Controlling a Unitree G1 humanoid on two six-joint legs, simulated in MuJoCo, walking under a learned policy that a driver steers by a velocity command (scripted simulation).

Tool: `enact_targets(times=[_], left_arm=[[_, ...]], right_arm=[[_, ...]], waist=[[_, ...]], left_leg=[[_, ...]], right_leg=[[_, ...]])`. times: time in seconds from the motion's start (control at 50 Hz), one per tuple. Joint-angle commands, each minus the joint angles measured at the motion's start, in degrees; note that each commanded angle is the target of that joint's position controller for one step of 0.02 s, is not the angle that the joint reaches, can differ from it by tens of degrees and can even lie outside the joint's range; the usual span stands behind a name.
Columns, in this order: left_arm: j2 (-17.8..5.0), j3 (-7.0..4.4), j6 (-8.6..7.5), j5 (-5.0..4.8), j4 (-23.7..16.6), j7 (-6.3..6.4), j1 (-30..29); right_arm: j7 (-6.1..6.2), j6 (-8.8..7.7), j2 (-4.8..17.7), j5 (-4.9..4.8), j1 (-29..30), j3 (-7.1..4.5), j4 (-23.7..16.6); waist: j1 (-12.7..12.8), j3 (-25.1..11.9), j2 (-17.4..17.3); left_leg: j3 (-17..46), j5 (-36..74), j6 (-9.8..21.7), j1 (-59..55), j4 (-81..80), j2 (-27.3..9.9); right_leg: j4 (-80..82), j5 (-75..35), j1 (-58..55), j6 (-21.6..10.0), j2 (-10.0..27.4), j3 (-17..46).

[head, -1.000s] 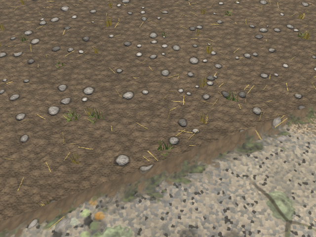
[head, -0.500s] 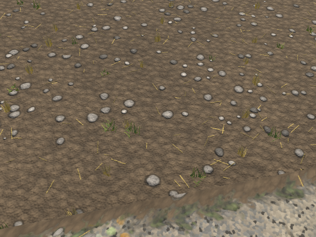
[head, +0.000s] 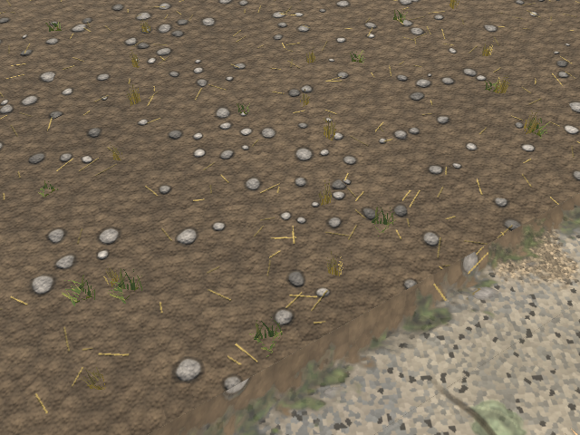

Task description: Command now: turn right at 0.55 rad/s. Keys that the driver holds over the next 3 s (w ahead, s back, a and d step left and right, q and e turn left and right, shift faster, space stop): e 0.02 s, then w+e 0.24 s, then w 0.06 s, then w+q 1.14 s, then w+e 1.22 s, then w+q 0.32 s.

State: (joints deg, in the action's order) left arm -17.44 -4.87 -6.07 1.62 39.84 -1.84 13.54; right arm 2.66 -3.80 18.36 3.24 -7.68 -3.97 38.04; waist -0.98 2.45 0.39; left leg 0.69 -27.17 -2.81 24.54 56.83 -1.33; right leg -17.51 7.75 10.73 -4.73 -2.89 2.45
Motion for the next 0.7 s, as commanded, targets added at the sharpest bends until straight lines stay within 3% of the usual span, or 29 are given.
enact_targets(times=[0.02,0.04,0.1,0.18,0.24,0.26,0.28,0.3,0.32,0.34,0.36,0.38,0.4,0.42,0.44,0.46,0.48,0.5,0.52,0.58,0.62,0.64,0.66,0.68,0.7], left_arm=[[-8.8,-2.25,-0.94,0.43,-5.6,-0.28,-1.8],[-8.7,-2.42,-1.03,0.43,-5.7,-0.59,-0.4],[-6.9,-1.98,-1.03,0.3,-6.2,-1.35,1.8],[-6.6,-1.56,-0.5,0.03,-7.3,-0.88,1.8],[-7.5,-1.42,1.15,0.07,-7.6,-1.63,-2.4],[-6.8,-1.12,1.47,0.73,-7.0,-1.95,-2.5],[-4.9,-0.51,1.4,1.31,-6.5,-1.99,-2.6],[-1.7,0.47,0.91,1.79,-7.1,-1.81,-3.1],[3.0,1.85,-0.2,2.72,-9.1,-2.27,-6.2],[0.1,1.13,-0.53,2.71,-6.4,-1.58,-5.8],[-1.6,0.63,-0.34,2.14,-4.7,-0.21,-4.5],[-2.3,0.37,-0.04,2.65,-3.7,0.63,-3.7],[-1.5,0.41,0.19,3.62,-3.7,0.99,-4.5],[-0.7,0.75,0.35,3.94,-3.8,0.71,-5.7],[0.2,1.01,0.46,3.37,-3.9,0.26,-7.2],[-2.2,0.58,2.68,-0.41,-5.6,-0.78,-10.8],[0.8,1.52,3.5,-0.64,-6.1,-1.16,-10.9],[6.5,3.93,2.57,2.65,-5.3,-2.27,-8.7],[5.1,3.74,2.5,3.16,-5.3,-2.5,-11.2],[0.2,2.85,1.96,2.09,-6.3,-1.88,-14.5],[-0.3,3.04,1.36,1.87,-6.2,-1.04,-15.5],[-1.0,2.87,0.87,1.38,-5.9,-0.61,-14.1],[-3.6,1.9,0.23,0.63,-4.6,-0.01,-8.9],[-6.7,0.96,-0.37,0.87,-2.1,0.74,2.8],[-8.2,1.15,0.28,1.33,0.7,1.46,17.9]], right_arm=[[-1.2,1.1,4.4,-0.6,-5.9,-0.86,-1.4],[-1.38,1.62,4.6,-0.46,-6.8,-0.67,-0.8],[-1.37,2.02,3.9,0.59,-6.2,0.52,0.1],[-1.61,-0.13,3.3,0.3,-4.6,1.66,-0.2],[-2.31,-2.04,3.6,-0.77,-7.8,1.89,0.9],[-2.41,-2.81,3.7,-0.96,-8.6,1.97,0.8],[-2.33,-3.59,4.4,-0.84,-12.2,2.03,1.3],[-1.64,-4.43,7.4,-0.22,-19.0,1.36,2.2],[-1.42,-5.17,11.8,0.32,-22.5,0.59,2.7],[-2.2,-4.63,8.0,0.72,-20.3,1.55,3.7],[-2.67,-4.19,4.6,-0.66,-16.7,2.13,2.8],[-2.64,-3.91,0.9,-1.13,-15.2,3.34,2.4],[-2.49,-3.89,-1.3,-1.25,-15.7,4.27,3.2],[-2.25,-3.79,-2.0,-0.96,-15.2,4.52,3.1],[-2.28,-3.79,-1.3,-0.77,-15.5,4.31,3.2],[-2.76,-2.0,8.7,-3.54,-19.5,0.65,6.7],[-3.1,-1.05,8.5,-3.79,-20.7,0.44,7.6],[-4.85,-2.99,1.9,-0.43,-18.8,2.73,6.3],[-5.78,-3.51,0.2,-0.09,-19.1,3.05,7.0],[-7.63,-3.08,5.2,-0.67,-17.8,1.3,7.6],[-7.18,-2.49,5.4,-0.87,-17.9,1.01,8.6],[-6.85,-2.35,5.6,-0.22,-17.6,1.03,8.9],[-6.66,-2.6,5.2,0.48,-16.5,1.05,8.8],[-6.78,-3.05,1.3,0.78,-15.8,2.25,7.8],[-7.39,-4.11,-6.5,2.0,-24.2,4.68,6.0]], waist=[[-2.0,-5.7,4.5],[-1.1,-6.1,4.5],[2.4,-2.7,5.3],[4.6,-2.3,5.3],[1.5,-1.5,3.2],[0.7,-1.8,3.4],[-1.1,-3.0,2.8],[-4.2,-4.4,-2.8],[-5.5,-1.4,-10.9],[-3.9,2.1,-3.2],[-2.5,2.8,-3.9],[-2.3,1.8,-6.0],[-2.2,1.9,-6.9],[-1.8,1.4,-5.7],[-2.1,0.9,-4.7],[-1.3,5.1,4.1],[-1.1,3.0,2.3],[-2.3,-3.9,-10.5],[-3.6,1.4,-8.8],[-2.1,3.0,-5.1],[-1.7,1.9,-5.2],[-0.3,0.7,-5.4],[2.4,-2.9,-4.4],[7.1,-12.4,1.4],[8.3,-30.2,17.1]], left_leg=[[0.6,5.7,-1.4,-1.9,-3.7,0.0],[1.1,6.5,-1.8,-2.0,-6.1,-0.8],[1.9,4.9,-1.4,0.7,-11.9,-1.6],[0.6,2.1,0.1,-0.2,-21.4,-0.1],[-2.3,11.7,2.1,-12.4,-34.8,2.7],[-1.7,13.2,3.3,-18.1,-35.4,2.1],[0.1,13.3,5.4,-23.4,-34.4,-0.4],[11.8,8.6,13.0,-30.8,-38.2,-8.6],[37.7,6.9,26.6,-36.0,-45.9,-23.0],[38.0,1.8,26.1,-34.5,-48.5,-24.8],[30.1,-2.9,22.2,-32.9,-48.8,-20.6],[25.1,-3.8,19.7,-31.9,-49.9,-16.6],[21.7,1.5,18.5,-30.6,-50.5,-14.2],[18.5,8.6,17.8,-28.7,-51.1,-13.0],[14.9,14.1,17.6,-27.3,-51.7,-11.1],[12.4,41.1,14.2,-25.9,-46.3,-11.3],[8.6,50.7,12.8,-25.4,-43.5,-9.5],[4.3,34.4,16.1,-22.4,-48.5,-5.6],[6.2,29.9,17.0,-17.2,-49.2,-6.3],[12.0,30.5,19.0,-18.7,-46.5,-11.7],[13.3,34.3,18.5,-22.6,-43.6,-12.8],[12.4,41.0,17.3,-20.0,-41.0,-11.7],[9.8,46.0,14.3,-15.2,-34.4,-8.3],[5.6,40.6,9.6,-6.1,-18.7,-1.8],[2.6,3.1,5.2,12.2,0.9,8.3]], right_leg=[[4.1,-26.8,-2.9,-13.2,14.4,11.1],[4.8,-19.3,-4.0,-13.2,14.4,12.6],[7.3,11.5,-4.7,-12.4,14.5,20.0],[4.7,20.1,-6.0,-11.4,13.6,25.3],[0.8,21.3,1.8,-11.5,10.0,24.7],[-1.3,20.7,5.9,-10.9,8.6,25.1],[-5.1,21.1,9.9,-9.5,7.5,25.0],[-14.7,23.7,18.7,-5.5,2.9,22.3],[-31.1,25.5,35.4,1.3,-5.7,12.3],[-39.6,22.7,41.1,1.7,-0.5,13.1],[-44.2,19.3,41.1,2.4,1.4,9.3],[-45.8,15.7,39.9,2.3,2.2,6.7],[-45.2,12.5,38.4,2.0,2.7,5.7],[-44.1,10.4,36.0,2.2,3.6,3.9],[-41.6,8.4,33.7,3.0,4.0,1.6],[-38.4,5.3,33.7,4.1,4.0,-3.7],[-33.8,4.1,30.6,4.9,3.2,-5.1],[-28.2,2.8,22.3,5.9,5.3,-4.4],[-24.7,2.3,18.9,5.6,5.3,-4.9],[-17.6,2.9,17.8,3.4,4.2,-3.7],[-11.7,-1.3,14.9,1.6,3.5,-4.7],[-11.2,-4.3,7.9,0.1,2.5,-5.4],[-12.8,-6.5,-3.0,-2.2,2.3,-5.3],[-15.0,-12.7,-20.8,-8.5,8.4,0.3],[-6.7,-7.0,-47.9,-23.3,26.9,30.1]])
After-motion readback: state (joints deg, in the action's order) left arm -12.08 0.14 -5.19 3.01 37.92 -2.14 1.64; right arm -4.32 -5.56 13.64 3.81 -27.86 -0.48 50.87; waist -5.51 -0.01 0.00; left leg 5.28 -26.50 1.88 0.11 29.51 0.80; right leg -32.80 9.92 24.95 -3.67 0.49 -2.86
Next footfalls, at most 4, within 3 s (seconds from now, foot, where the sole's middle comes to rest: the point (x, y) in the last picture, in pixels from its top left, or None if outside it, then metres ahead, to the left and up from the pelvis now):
0.28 left None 0.09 0.14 -0.79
0.66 right None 0.31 -0.14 -0.79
1.12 left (264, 415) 0.52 0.10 -0.79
1.64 right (318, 297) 0.93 -0.05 -0.98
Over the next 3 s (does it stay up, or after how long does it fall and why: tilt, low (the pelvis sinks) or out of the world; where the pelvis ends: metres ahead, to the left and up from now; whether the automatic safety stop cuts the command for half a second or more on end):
stays up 1.41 -0.01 -0.20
